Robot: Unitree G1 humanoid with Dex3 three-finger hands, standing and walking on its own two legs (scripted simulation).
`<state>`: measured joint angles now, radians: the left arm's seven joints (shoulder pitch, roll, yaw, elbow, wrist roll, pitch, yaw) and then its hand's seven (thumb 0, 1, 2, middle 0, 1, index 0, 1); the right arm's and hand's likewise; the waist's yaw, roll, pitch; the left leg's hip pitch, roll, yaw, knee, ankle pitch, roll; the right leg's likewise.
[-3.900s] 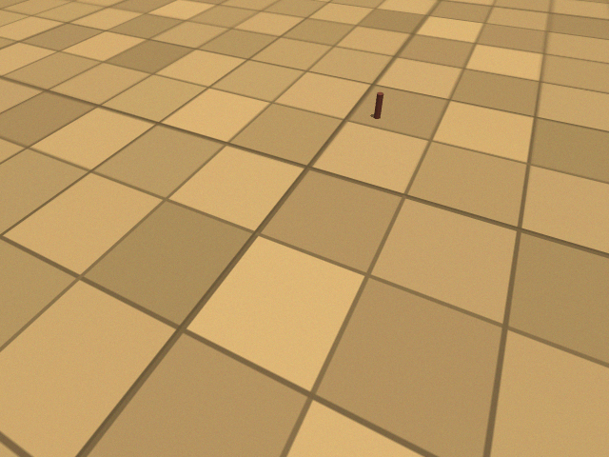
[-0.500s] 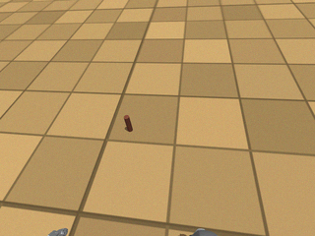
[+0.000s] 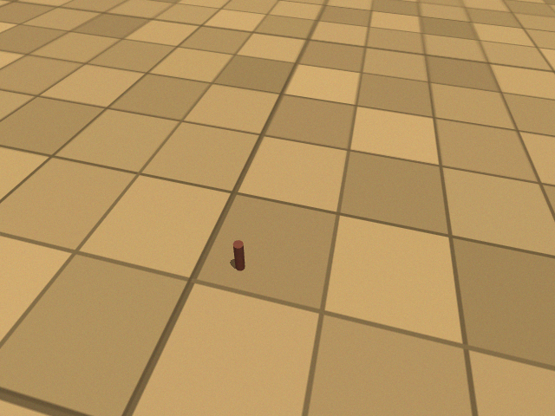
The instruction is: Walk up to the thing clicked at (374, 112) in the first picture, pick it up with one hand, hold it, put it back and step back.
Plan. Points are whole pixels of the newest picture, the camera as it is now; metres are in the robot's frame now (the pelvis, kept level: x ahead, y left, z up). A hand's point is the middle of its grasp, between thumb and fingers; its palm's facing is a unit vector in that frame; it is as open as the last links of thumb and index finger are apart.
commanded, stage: walk up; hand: left
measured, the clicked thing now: (239, 256) +0.84 +0.18 -0.67
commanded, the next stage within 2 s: none
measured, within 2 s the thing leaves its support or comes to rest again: neither
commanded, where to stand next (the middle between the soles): +0.49 -0.01 m, yaw -2 degrees
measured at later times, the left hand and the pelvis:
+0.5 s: hand (145, 336) +0.28 +0.26 -0.12, palm faces -0.13 -0.91 -0.39, open 7.3 cm; pelvis +0.17 +0.00 +0.00, yaw -4 degrees
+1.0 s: hand (136, 299) +0.37 +0.31 -0.16, palm faces -0.08 -0.94 -0.34, open 7.4 cm; pelvis +0.32 +0.04 +0.00, yaw -3 degrees
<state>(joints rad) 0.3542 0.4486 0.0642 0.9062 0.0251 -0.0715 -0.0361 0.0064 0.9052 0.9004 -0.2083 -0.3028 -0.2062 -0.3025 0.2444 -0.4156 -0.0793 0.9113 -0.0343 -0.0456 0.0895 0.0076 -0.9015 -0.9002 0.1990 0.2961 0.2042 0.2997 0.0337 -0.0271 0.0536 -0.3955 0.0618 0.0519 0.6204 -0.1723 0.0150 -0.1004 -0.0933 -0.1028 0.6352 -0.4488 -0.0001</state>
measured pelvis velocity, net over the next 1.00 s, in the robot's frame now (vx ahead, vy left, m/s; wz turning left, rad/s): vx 0.32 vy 0.04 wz -0.05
